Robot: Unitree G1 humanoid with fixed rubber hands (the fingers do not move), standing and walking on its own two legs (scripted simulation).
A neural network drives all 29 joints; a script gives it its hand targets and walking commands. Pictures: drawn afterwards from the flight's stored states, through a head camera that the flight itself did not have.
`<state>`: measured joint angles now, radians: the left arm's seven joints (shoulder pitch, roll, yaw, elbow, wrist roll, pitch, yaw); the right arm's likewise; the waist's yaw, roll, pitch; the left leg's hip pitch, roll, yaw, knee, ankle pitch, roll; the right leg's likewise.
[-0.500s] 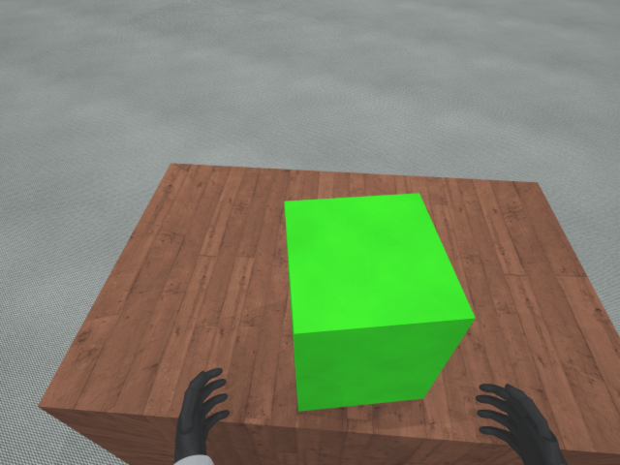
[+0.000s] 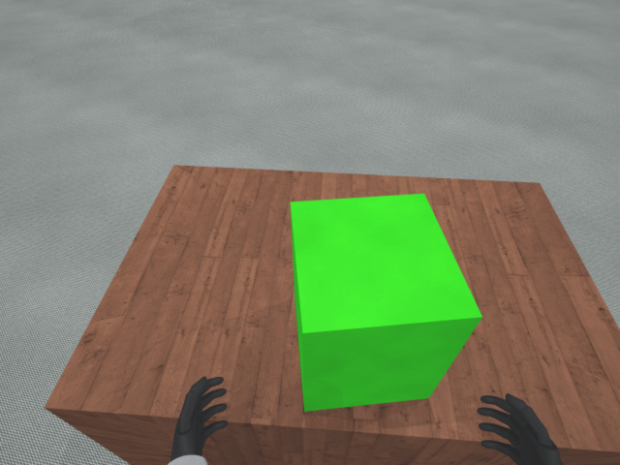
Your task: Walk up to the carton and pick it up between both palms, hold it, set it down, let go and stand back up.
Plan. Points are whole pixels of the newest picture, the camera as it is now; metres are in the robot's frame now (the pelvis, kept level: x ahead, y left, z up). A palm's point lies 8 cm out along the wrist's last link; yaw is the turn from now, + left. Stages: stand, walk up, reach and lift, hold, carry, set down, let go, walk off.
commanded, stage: set down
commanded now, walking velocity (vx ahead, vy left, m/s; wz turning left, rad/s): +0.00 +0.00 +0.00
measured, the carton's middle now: (363, 305) +0.37 -0.01 -0.01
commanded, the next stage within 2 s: let go in 0.74 s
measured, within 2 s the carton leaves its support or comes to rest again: neither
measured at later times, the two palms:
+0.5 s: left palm (195, 449) +0.16 +0.20 -0.06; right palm out of the picture +0.20 -0.23 -0.06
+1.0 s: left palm (191, 448) +0.16 +0.20 -0.06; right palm (532, 464) +0.20 -0.22 -0.06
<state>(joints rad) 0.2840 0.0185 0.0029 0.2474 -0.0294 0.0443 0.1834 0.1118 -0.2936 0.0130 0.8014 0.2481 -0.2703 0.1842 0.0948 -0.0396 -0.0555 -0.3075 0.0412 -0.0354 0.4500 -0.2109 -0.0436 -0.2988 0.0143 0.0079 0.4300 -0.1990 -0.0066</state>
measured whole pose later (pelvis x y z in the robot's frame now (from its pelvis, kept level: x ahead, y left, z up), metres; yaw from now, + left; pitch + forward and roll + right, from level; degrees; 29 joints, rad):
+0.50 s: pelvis +0.00 +0.00 +0.00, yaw +0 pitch +3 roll +0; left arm 0.24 0.04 0.00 0.28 -0.02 0.13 0.13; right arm 0.12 -0.28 0.01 0.76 0.25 -0.24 0.13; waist 0.09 -0.04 -0.02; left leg -0.30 0.04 -0.04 0.45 -0.21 -0.04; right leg -0.29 0.01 0.01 0.43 -0.20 0.00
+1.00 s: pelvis +0.00 +0.00 +0.00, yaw +0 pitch +2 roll +0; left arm 0.23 0.07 0.00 0.29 0.00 0.16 0.05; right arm 0.12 -0.26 0.01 0.74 0.16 -0.22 0.06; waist 0.09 -0.04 -0.01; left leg -0.27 0.04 -0.04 0.45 -0.22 -0.04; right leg -0.26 0.01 0.01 0.43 -0.20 0.00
